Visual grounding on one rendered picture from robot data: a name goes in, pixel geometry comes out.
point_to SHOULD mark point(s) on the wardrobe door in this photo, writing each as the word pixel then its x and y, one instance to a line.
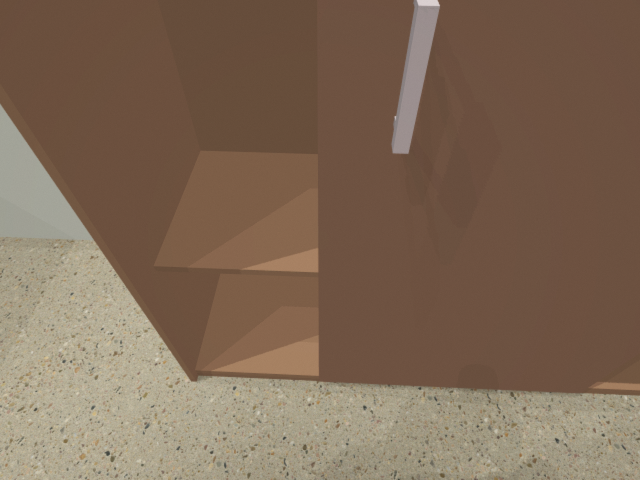
pixel 629 372
pixel 503 251

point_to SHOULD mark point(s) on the handle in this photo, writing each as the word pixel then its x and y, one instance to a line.
pixel 419 47

